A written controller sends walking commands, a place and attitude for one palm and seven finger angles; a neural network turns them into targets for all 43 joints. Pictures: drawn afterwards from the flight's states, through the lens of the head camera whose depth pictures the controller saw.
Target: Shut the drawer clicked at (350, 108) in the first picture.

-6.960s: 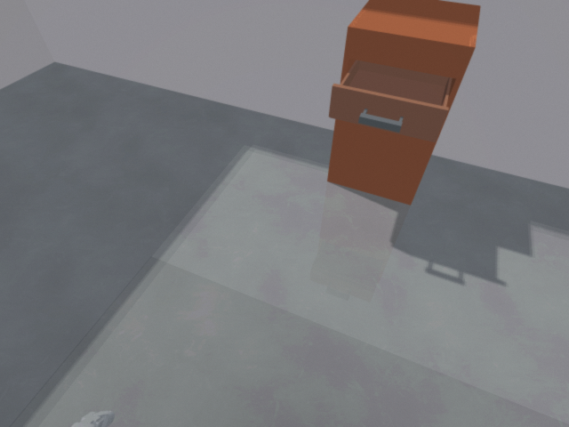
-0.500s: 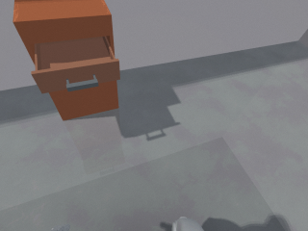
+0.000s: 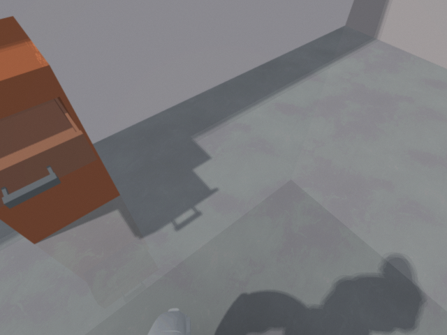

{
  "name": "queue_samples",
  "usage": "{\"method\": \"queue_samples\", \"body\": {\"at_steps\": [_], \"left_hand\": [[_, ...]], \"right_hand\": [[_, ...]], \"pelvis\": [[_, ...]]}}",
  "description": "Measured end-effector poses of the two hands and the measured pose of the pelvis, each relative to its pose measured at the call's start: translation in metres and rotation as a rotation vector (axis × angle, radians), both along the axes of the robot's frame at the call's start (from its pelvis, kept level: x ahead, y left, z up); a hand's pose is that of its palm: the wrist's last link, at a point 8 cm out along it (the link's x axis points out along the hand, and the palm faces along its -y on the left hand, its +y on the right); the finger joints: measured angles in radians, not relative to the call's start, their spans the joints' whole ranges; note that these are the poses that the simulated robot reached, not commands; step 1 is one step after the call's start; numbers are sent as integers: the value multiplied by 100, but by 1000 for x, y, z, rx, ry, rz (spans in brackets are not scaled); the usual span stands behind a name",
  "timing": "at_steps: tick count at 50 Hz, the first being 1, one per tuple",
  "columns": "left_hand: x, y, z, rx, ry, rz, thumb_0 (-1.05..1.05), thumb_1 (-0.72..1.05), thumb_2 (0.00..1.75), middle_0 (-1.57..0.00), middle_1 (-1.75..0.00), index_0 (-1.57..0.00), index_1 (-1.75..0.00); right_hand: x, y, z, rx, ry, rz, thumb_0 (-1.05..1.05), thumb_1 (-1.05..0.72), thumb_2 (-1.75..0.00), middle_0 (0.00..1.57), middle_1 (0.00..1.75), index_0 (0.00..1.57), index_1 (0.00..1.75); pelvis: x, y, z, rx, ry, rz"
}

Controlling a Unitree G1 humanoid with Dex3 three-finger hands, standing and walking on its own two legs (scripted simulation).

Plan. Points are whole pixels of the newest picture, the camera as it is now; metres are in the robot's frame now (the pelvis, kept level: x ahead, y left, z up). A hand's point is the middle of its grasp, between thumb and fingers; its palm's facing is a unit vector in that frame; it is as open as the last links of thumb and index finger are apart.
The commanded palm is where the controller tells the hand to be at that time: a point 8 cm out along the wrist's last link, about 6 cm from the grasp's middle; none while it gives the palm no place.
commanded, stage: walk to a spot facing it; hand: left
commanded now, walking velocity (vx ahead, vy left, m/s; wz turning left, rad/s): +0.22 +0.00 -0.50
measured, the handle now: (30, 184) +0.51 +0.59 -0.18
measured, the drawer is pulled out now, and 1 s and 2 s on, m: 0.22 0.22 0.22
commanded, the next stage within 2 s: turn to face it in 0.06 s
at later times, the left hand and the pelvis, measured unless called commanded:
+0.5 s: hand (128, 289) +0.23 +0.23 -0.17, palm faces -0.03 -0.99 -0.16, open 7.4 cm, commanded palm none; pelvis +0.12 +0.06 +0.00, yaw -2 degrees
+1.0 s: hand out of the picture +0.10 +0.26 -0.17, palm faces +0.31 -0.91 -0.26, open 7.4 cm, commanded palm none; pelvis +0.11 +0.05 +0.00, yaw +17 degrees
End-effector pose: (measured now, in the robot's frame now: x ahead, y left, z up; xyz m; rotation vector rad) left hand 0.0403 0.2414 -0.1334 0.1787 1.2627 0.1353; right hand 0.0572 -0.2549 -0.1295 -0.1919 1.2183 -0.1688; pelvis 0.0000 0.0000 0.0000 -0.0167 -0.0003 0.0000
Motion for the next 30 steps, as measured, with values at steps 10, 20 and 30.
{"method": "queue_samples", "body": {"at_steps": [10,20,30], "left_hand": [[15,54,-37,-30,199,21,1,90,90,-20,-30,-20,-30],[142,52,-12,-42,2,-58,1,91,90,-19,-30,-19,-30],[206,18,4,-31,-156,-28,1,91,90,-19,-30,-20,-30]], "right_hand": [[115,52,12,-61,-191,29,0,-91,-90,20,30,20,30],[70,79,13,-35,39,-96,-1,-95,-90,20,30,21,30],[35,70,-13,47,225,-107,0,-92,-90,20,30,21,30]], "pelvis": [[68,47,-18,-22,-16,-119],[109,63,6,-23,3,-84],[123,44,-1,9,13,26]]}}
